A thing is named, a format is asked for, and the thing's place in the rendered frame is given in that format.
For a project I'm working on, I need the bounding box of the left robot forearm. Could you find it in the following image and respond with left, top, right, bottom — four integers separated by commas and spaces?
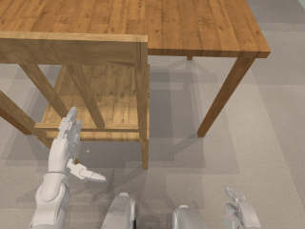
28, 172, 71, 229

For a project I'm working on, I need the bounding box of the right robot hand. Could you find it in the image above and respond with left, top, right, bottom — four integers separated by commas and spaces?
222, 186, 261, 229

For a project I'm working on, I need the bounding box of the robot left thigh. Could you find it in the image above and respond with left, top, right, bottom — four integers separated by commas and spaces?
101, 196, 135, 229

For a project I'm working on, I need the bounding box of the chair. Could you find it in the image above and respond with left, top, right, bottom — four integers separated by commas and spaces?
0, 31, 150, 170

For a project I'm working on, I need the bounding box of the robot right thigh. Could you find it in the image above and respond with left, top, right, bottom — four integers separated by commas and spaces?
173, 207, 207, 229

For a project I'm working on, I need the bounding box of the robot thigh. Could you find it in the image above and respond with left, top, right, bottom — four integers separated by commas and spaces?
101, 196, 135, 229
173, 207, 207, 229

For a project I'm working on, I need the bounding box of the left robot hand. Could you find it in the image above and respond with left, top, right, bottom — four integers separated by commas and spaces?
48, 106, 107, 183

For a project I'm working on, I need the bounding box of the table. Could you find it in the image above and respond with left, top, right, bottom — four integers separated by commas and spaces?
0, 0, 271, 137

